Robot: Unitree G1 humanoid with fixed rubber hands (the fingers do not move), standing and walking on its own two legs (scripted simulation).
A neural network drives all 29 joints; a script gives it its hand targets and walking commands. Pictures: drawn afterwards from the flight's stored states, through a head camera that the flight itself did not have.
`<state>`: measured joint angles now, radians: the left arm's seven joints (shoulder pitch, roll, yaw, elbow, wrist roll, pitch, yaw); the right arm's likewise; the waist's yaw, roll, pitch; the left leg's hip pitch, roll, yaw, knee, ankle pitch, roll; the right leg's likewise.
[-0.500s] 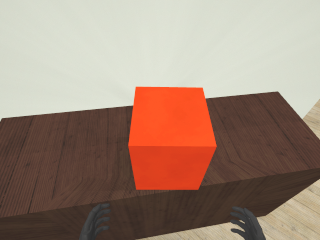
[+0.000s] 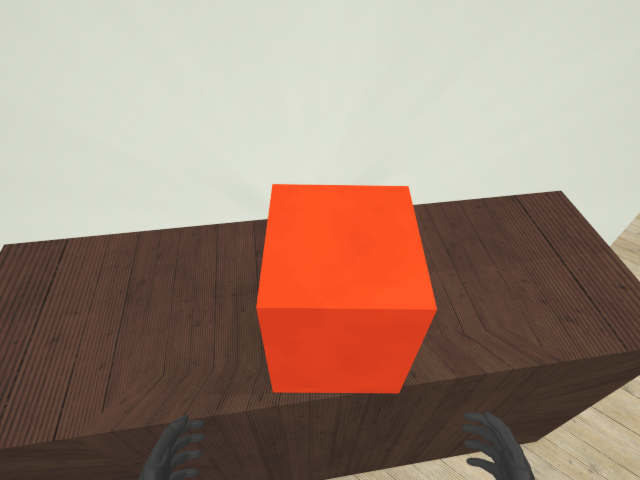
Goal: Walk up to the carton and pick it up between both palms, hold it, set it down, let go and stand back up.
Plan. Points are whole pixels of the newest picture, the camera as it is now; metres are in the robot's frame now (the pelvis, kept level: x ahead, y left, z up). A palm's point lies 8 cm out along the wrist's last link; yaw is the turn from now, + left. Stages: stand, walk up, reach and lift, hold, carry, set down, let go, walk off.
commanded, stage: set down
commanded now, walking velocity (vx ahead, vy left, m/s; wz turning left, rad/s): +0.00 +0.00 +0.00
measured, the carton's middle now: (338, 293) +0.38 +0.01 -0.02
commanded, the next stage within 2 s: let go in 0.68 s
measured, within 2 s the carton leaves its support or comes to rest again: neither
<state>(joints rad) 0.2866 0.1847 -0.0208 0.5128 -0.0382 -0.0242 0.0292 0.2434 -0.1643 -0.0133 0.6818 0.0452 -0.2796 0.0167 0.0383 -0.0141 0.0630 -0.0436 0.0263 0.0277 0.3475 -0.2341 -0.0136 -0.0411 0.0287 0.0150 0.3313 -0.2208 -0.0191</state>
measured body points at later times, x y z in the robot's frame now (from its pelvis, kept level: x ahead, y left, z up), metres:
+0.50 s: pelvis -0.01 +0.00 +0.00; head +0.00 +0.01 +0.45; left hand +0.15 +0.23 -0.10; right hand +0.15 -0.22 -0.09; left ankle -0.02 +0.12 -0.75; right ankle -0.02 -0.11 -0.75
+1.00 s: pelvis -0.01 +0.00 +0.00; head +0.00 +0.01 +0.45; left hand +0.15 +0.22 -0.10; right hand +0.14 -0.23 -0.10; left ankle -0.02 +0.12 -0.75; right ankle -0.02 -0.11 -0.75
